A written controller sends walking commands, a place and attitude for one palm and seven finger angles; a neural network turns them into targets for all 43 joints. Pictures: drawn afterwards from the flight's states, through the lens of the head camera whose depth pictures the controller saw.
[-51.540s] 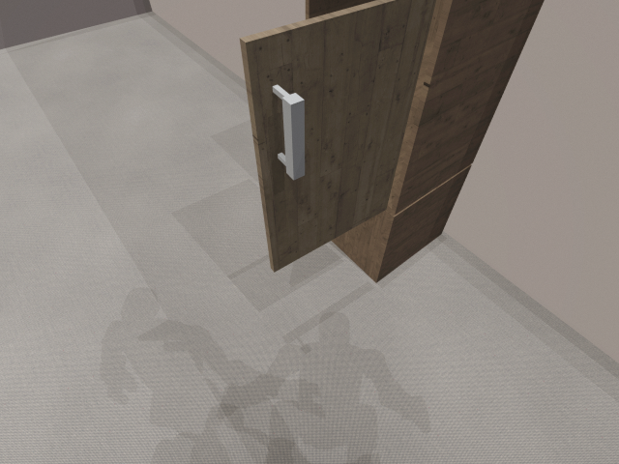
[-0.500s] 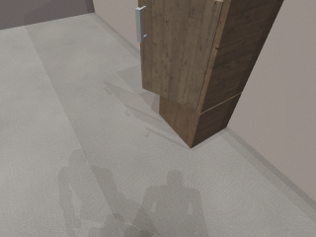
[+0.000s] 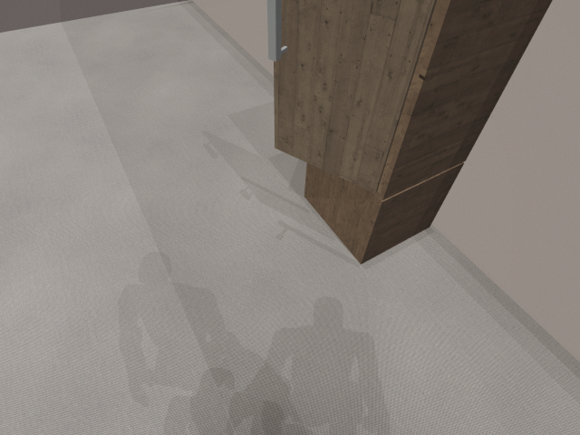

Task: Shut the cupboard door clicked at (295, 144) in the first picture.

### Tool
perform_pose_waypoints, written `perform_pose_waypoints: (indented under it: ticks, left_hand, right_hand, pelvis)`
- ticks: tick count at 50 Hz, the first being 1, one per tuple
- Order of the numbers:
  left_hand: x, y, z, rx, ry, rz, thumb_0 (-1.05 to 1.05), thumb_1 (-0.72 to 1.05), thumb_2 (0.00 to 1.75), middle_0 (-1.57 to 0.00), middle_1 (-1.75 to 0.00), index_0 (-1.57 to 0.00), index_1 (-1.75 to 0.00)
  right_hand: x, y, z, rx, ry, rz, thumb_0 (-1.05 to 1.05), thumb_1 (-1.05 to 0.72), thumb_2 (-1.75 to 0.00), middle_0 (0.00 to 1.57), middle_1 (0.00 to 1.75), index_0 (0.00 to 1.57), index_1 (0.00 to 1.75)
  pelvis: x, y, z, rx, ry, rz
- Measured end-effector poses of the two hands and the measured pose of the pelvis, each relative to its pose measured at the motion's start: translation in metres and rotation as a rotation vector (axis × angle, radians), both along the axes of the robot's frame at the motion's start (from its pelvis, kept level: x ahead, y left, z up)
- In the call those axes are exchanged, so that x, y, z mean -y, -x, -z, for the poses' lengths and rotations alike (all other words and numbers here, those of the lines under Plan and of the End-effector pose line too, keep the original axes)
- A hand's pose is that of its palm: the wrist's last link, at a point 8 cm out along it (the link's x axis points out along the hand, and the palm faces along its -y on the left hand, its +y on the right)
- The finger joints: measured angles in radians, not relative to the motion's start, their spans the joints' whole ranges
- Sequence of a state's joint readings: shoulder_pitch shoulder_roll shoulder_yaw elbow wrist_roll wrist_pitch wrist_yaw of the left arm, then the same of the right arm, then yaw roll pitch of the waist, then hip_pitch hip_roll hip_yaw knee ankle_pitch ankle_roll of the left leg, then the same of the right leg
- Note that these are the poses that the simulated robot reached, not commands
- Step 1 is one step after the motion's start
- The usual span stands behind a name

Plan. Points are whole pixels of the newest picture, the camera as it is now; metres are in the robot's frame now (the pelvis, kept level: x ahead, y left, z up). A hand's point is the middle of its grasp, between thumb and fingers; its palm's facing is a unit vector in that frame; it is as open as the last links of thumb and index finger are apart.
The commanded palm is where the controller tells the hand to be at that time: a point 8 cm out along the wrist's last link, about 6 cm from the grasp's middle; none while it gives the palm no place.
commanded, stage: walk to a spot facing it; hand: left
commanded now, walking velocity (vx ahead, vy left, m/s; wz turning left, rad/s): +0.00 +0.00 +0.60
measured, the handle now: (279, 25) +1.02 +0.07 +0.09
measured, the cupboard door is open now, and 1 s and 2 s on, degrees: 26 26 26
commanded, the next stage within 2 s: turn to face it in 1.88 s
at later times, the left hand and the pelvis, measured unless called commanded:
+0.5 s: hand out of the picture +0.06 +0.24 -0.16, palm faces +0.30 -0.92 -0.25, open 7.4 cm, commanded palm none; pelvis -0.01 +0.00 +0.00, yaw +17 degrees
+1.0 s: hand out of the picture -0.09 +0.12 -0.15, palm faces +0.66 -0.70 -0.27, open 7.4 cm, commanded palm none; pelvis +0.04 -0.04 +0.01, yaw +40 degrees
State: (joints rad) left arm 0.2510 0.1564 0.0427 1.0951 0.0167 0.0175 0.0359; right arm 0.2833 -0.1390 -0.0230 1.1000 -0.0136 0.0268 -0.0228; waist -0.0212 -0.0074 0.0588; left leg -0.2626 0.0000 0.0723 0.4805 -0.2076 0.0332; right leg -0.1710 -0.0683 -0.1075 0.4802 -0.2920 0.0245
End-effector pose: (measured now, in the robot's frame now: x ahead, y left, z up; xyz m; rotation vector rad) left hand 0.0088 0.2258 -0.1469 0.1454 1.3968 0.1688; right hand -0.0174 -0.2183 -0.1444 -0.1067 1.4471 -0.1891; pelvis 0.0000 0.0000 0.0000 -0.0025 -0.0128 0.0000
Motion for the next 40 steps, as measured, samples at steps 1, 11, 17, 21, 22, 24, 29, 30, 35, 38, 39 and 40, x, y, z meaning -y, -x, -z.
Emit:
perform_pose_waypoints:
  ticks: [1,11,17,21,22,24,29,30,35,38,39,40]
  left_hand:
    - [-0.002,0.0,0.0,0.005,-0.005,-0.012,0.01,0.9,0.9,-0.2,-0.3,-0.2,-0.3]
    - [-0.034,0.004,0.025,0.065,-0.024,-0.138,0.01,0.9,0.9,-0.2,-0.3,-0.2,-0.3]
    - [-0.05,-0.008,0.009,0.115,-0.04,-0.171,0.01,0.91,0.9,-0.2,-0.3,-0.2,-0.3]
    - [-0.056,-0.019,-0.008,0.19,-0.062,-0.193,0.01,0.91,0.9,-0.2,-0.3,-0.2,-0.3]
    - [-0.056,-0.021,-0.011,0.205,-0.069,-0.2,0.01,0.91,0.9,-0.2,-0.3,-0.2,-0.3]
    - [-0.056,-0.023,-0.017,0.229,-0.083,-0.215,0.01,0.91,0.9,-0.2,-0.3,-0.2,-0.3]
    - [-0.044,-0.02,-0.027,0.261,-0.12,-0.259,0.01,0.91,0.9,-0.2,-0.3,-0.2,-0.3]
    - [-0.04,-0.017,-0.029,0.263,-0.129,-0.27,0.01,0.91,0.9,-0.2,-0.3,-0.2,-0.3]
    - [-0.013,0.015,-0.032,0.245,-0.185,-0.336,0.01,0.9,0.9,-0.2,-0.3,-0.2,-0.3]
    - [0.009,0.046,-0.038,0.174,-0.179,-0.404,0.01,0.9,0.9,-0.2,-0.3,-0.2,-0.3]
    - [0.016,0.055,-0.04,0.153,-0.175,-0.427,0.01,0.9,0.9,-0.2,-0.3,-0.2,-0.3]
    - [0.022,0.063,-0.041,0.135,-0.169,-0.45,0.01,0.9,0.9,-0.2,-0.3,-0.2,-0.3]
  right_hand:
    - [0.001,-0.002,0.001,-0.004,0.0,-0.01,0.0,-0.9,-0.9,0.2,0.3,0.2,0.3]
    - [0.009,-0.06,0.005,0.061,0.07,-0.15,0.0,-0.9,-0.9,0.2,0.3,0.2,0.3]
    - [0.008,-0.094,-0.013,0.135,0.111,-0.248,0.0,-0.9,-0.9,0.2,0.3,0.2,0.3]
    - [0.01,-0.11,-0.023,0.155,0.111,-0.303,0.0,-0.9,-0.9,0.2,0.3,0.21,0.3]
    - [0.011,-0.114,-0.024,0.158,0.11,-0.314,0.0,-0.9,-0.9,0.2,0.3,0.21,0.3]
    - [0.014,-0.122,-0.025,0.163,0.104,-0.337,0.0,-0.9,-0.9,0.2,0.3,0.21,0.3]
    - [0.027,-0.14,-0.019,0.163,0.08,-0.395,0.0,-0.9,-0.9,0.21,0.3,0.21,0.3]
    - [0.031,-0.144,-0.016,0.161,0.073,-0.407,0.0,-0.9,-0.9,0.21,0.3,0.21,0.3]
    - [0.047,-0.171,0.003,0.161,0.031,-0.456,0.0,-0.9,-0.9,0.21,0.3,0.21,0.3]
    - [0.048,-0.188,-0.001,0.161,0.014,-0.507,0.0,-0.9,-0.9,0.2,0.3,0.2,0.3]
    - [0.047,-0.194,-0.003,0.162,0.006,-0.524,0.0,-0.9,-0.9,0.2,0.3,0.2,0.3]
    - [0.045,-0.199,-0.005,0.164,-0.002,-0.54,0.0,-0.9,-0.9,0.2,0.3,0.2,0.3]
  pelvis:
    - [0.0,0.001,0.001,-0.004,0.001,-0.01]
    - [-0.014,0.0,0.023,-0.011,0.026,-0.152]
    - [-0.017,0.006,0.009,-0.03,0.028,-0.205]
    - [-0.012,0.006,0.0,-0.043,0.031,-0.25]
    - [-0.01,0.006,-0.001,-0.044,0.031,-0.262]
    - [-0.005,0.006,-0.003,-0.046,0.032,-0.288]
    - [0.015,0.005,-0.002,-0.047,0.031,-0.361]
    - [0.02,0.004,-0.001,-0.047,0.029,-0.376]
    - [0.046,-0.001,0.008,-0.051,0.002,-0.433]
    - [0.051,-0.007,0.0,-0.038,-0.005,-0.486]
    - [0.052,-0.01,-0.003,-0.037,-0.012,-0.5]
    - [0.053,-0.013,-0.005,-0.036,-0.018,-0.517]
